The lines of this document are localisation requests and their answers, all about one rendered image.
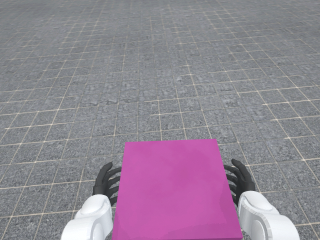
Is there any right robot forearm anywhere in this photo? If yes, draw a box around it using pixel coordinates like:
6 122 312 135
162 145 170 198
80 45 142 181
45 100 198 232
237 191 300 240

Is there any left robot hand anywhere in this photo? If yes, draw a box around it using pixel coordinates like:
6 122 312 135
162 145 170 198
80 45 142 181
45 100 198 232
92 162 122 207

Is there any carton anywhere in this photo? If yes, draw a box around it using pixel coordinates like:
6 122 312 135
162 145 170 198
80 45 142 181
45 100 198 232
111 138 243 240

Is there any right robot hand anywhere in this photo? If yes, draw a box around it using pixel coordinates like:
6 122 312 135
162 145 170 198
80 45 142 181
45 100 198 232
223 158 256 208

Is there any left robot forearm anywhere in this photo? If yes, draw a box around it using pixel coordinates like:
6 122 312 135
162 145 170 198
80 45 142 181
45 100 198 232
60 194 113 240

